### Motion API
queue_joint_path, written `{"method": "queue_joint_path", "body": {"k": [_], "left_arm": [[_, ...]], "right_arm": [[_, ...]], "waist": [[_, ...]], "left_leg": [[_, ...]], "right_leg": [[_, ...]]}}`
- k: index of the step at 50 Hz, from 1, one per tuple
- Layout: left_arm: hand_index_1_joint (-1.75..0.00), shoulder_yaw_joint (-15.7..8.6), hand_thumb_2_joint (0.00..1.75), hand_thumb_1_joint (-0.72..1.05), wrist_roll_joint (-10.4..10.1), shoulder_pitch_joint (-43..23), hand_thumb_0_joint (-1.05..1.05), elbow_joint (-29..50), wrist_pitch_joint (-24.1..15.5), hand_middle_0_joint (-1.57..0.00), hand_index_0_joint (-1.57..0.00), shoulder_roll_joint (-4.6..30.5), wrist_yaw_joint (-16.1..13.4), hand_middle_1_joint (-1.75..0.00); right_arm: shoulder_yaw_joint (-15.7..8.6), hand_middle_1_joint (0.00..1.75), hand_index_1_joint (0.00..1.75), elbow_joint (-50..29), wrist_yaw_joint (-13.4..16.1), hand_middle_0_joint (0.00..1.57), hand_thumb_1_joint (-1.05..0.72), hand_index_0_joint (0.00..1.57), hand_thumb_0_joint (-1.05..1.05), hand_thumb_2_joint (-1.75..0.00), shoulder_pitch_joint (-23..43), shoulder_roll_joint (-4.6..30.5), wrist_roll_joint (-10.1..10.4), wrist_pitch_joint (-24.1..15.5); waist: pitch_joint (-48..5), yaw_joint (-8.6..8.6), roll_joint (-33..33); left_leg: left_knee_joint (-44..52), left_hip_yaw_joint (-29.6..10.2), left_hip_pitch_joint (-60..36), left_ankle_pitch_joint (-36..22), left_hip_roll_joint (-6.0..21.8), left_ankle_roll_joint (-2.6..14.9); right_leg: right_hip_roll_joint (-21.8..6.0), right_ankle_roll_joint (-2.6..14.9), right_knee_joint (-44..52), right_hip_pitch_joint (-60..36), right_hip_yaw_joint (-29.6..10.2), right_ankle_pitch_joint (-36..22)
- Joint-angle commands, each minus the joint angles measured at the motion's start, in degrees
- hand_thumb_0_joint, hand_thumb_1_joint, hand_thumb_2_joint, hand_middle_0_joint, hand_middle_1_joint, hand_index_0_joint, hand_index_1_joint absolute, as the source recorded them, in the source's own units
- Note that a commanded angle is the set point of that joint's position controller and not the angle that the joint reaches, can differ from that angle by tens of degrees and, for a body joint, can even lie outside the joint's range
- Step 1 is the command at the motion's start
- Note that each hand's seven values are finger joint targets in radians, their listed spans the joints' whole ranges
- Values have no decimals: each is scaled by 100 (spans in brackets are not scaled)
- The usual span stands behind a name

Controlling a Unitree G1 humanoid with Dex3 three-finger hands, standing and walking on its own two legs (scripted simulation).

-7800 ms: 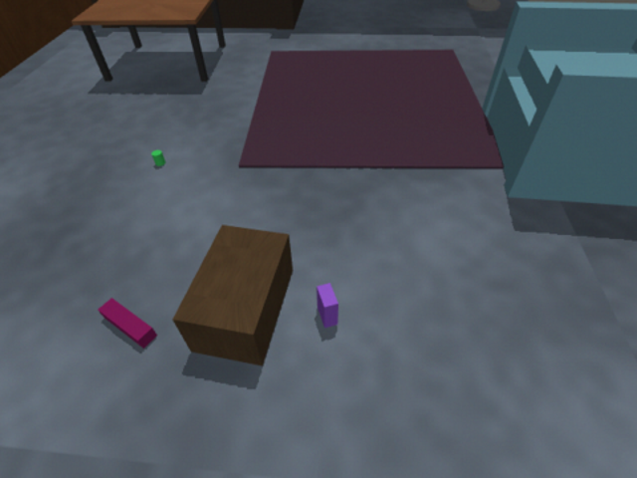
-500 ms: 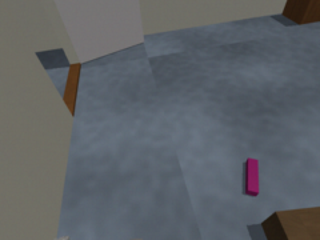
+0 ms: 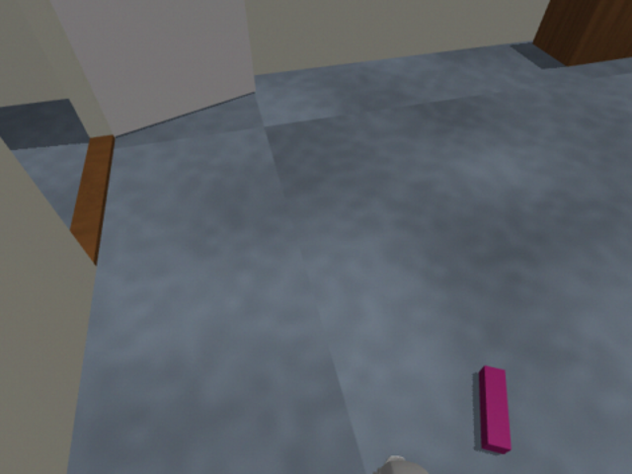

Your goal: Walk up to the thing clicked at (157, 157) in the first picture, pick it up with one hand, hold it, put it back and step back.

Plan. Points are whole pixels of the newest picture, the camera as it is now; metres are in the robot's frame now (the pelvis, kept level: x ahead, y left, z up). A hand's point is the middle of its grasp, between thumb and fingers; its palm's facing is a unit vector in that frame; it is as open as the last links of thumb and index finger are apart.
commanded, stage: walk up
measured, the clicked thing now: out of the picture +0.90 -1.40 -0.73
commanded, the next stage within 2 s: stand in 1.86 s
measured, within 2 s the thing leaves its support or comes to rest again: neither
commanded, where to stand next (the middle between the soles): +0.47 -0.01 m, yaw +2 degrees
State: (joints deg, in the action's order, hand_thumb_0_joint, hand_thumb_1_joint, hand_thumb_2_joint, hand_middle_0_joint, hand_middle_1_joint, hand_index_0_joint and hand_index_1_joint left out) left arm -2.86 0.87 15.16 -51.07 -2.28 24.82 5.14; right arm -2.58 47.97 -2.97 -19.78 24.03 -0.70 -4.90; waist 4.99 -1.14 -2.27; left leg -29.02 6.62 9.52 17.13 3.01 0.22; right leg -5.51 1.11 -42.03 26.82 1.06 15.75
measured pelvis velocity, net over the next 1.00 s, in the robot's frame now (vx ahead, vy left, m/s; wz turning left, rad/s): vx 0.34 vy -0.03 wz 0.04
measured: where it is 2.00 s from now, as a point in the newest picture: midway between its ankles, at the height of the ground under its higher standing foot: (325, 411)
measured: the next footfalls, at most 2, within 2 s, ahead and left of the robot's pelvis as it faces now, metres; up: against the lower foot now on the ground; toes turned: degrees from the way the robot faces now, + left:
right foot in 0.08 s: +0.17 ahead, -0.15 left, +0.00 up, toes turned -4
left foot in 0.48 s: +0.33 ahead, +0.12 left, +0.00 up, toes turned +7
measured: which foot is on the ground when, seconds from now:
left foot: down 0.00-0.10, up 0.12-0.46, down 0.48-0.92, up 0.94-1.00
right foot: up 0.00-0.06, down 0.08-0.50, up 0.52-0.88, down 0.90-1.00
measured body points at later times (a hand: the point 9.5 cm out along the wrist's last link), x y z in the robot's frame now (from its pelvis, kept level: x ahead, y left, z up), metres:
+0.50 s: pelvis +0.19 +0.00 -0.01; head +0.21 +0.01 +0.44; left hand +0.20 +0.33 -0.13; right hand +0.31 -0.32 -0.11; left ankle +0.29 +0.11 -0.74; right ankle +0.14 -0.14 -0.73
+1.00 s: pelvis +0.34 -0.03 -0.01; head +0.37 -0.06 +0.44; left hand +0.41 +0.29 -0.10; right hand +0.40 -0.35 -0.14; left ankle +0.31 +0.11 -0.69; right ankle +0.41 -0.15 -0.73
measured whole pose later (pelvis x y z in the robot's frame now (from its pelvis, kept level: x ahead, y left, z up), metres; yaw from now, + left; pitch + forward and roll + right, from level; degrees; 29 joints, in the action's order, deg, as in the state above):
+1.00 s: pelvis +0.34 -0.03 -0.01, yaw +2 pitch -3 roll +1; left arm -2.2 0.6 14.4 -50.2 -4.7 22.9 2.0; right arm -2.3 49.9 -1.4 -17.8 24.6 -0.2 -0.6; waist 5.6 0.1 2.7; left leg -55.6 0.0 20.0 28.4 1.7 2.0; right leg -2.8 1.1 -36.6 20.3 2.9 13.7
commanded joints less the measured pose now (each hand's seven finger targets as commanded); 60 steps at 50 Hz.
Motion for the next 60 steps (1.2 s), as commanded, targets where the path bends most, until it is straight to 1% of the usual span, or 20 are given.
{"method": "queue_joint_path", "body": {"k": [1,3,4,5,6,11,20,23,24,25,26,31,36,43,44,46,47,52,58,60], "left_arm": [[-30,-416,90,90,13,180,0,334,-185,-20,-20,1003,-56,-30],[-30,-537,90,90,35,703,0,182,-262,-20,-20,1209,-134,-30],[-30,-674,90,90,61,1177,0,128,-325,-20,-20,1604,-217,-30],[-30,-728,90,90,4,1248,0,258,-372,-20,-20,2093,-267,-30],[-30,-676,90,90,-51,918,0,360,-350,-20,-20,2073,-262,-30],[-30,-485,90,90,-87,250,0,525,-360,-20,-20,1449,-324,-30],[-30,-456,90,90,-42,296,0,780,-332,-20,-20,1491,-277,-30],[-30,-330,90,90,-16,237,0,824,-285,-20,-20,1304,-285,-30],[-30,-221,90,90,-37,461,0,837,-274,-20,-20,997,-302,-30],[-30,-144,90,90,-108,649,0,876,-244,-20,-20,630,-286,-30],[-30,-307,90,90,-69,514,0,705,-171,-20,-20,1285,-408,-30],[-30,-292,90,90,-93,896,0,293,-107,-20,-20,1151,-332,-30],[-30,-310,90,90,1,316,0,461,-84,-20,-20,990,-186,-30],[-30,-358,90,90,16,607,0,147,-258,-20,-20,936,-313,-30],[-30,-401,90,90,22,807,0,104,-308,-20,-20,1087,-374,-30],[-30,-551,90,90,6,898,0,252,-370,-20,-20,1893,-456,-30],[-30,-540,90,90,-46,754,0,308,-322,-20,-20,1923,-457,-30],[-30,-326,90,90,-41,148,0,437,-278,-20,-20,1399,-532,-30],[-30,-197,90,90,-63,-282,0,367,-156,-20,-20,1244,-587,-30],[-30,-137,90,90,-118,-529,0,356,-87,-20,-20,1189,-585,-30]], "right_arm": [[-522,30,30,-525,86,20,-90,20,0,-90,406,1597,62,-91],[-374,30,30,-523,92,20,-90,20,0,-90,256,1265,39,-44],[-247,30,30,-581,99,20,-90,20,0,-90,55,854,48,-53],[-210,30,30,-628,118,20,-90,20,0,-90,47,833,87,-15],[-339,30,30,-514,189,20,-90,20,0,-90,328,1307,-2,43],[-343,30,30,-32,55,20,-90,20,0,-90,-173,1180,66,46],[-390,30,30,-269,-96,20,-90,20,0,-90,619,964,-17,5],[-491,30,30,-38,-26,20,-90,20,0,-90,-105,1138,-32,-63],[-594,30,30,81,47,20,-90,20,0,-90,-666,1468,-70,-113],[-727,30,30,-77,105,20,-90,20,0,-90,-876,2013,-98,-146],[-752,30,30,-156,104,20,-90,20,0,-90,-732,2087,84,-120],[-472,30,30,-328,169,20,-90,20,0,-90,112,1434,93,-132],[-523,30,30,-442,137,20,-90,20,0,-90,43,1566,21,-107],[-368,30,30,-572,106,20,-90,20,0,-90,446,1287,55,101],[-262,30,30,-568,130,20,-90,20,0,-90,303,998,64,128],[-150,30,30,-555,190,20,-90,20,0,-90,12,744,59,191],[-300,30,30,-417,258,20,-90,20,0,-90,111,1195,23,242],[-296,30,30,71,216,20,-90,20,0,-90,-148,1068,38,296],[-219,30,30,320,245,20,-90,20,0,-90,318,793,63,347],[-235,30,30,435,281,20,-90,20,0,-90,269,865,41,313]], "waist": [[-359,276,881],[-627,564,169],[-804,778,-1166],[-717,777,-1711],[-294,683,-921],[-231,198,-771],[-151,336,-501],[-527,-162,133],[-885,-421,1120],[-935,-402,2135],[-847,-396,1240],[-291,153,1109],[-113,-39,1219],[-277,369,719],[-509,463,168],[-567,485,-1274],[-379,478,-765],[-432,184,-795],[-676,133,-732],[-700,-20,-570]], "left_leg": [[673,-785,782,99,1097,995],[-688,-453,1314,-210,712,742],[-2414,-48,2070,80,201,462],[-3438,-230,3107,1278,-439,205],[-3835,-826,3041,1468,-21,199],[-2705,-835,2303,298,279,96],[-588,-262,1216,-586,81,37],[-197,-132,-421,-432,-211,236],[411,-1013,-1245,386,261,512],[1283,-3932,-1879,1137,1851,1034],[1456,-4488,-1350,1264,2252,1544],[1293,-1790,2,-791,1343,1136],[1454,-1443,210,14,1295,1386],[68,-862,1305,-257,866,911],[-693,-635,1453,-137,601,716],[-2934,-374,2661,1535,-379,211],[-3318,-837,2537,1660,-124,205],[-2571,-792,1904,765,95,82],[-973,-421,684,-137,-97,28],[-385,-430,95,-785,-128,129]], "right_leg": [[281,30,745,-1284,428,-629],[446,141,1048,-2502,367,-225],[-430,411,1859,-3133,-1054,1033],[-1829,1040,2962,-3203,-3646,1655],[-2100,1515,2905,-2462,-3910,1844],[-1001,1194,2555,-1814,-1179,-529],[-919,1075,2325,-1286,-462,65],[-702,775,1025,-644,-103,-615],[-284,535,-722,-167,282,-961],[636,135,-2020,1351,356,1148],[398,214,-2537,1259,-306,1578],[-15,64,-1892,428,-395,463],[-128,-90,-617,298,-80,146],[455,-24,985,-1810,357,-629],[358,65,1375,-2334,66,-388],[-1825,1140,2723,-2544,-3341,405],[-1944,1500,2541,-2158,-3461,332],[-965,1117,2092,-1542,-1194,-1388],[-835,937,1339,-985,-559,-2377],[-787,715,990,-534,-551,-1798]]}}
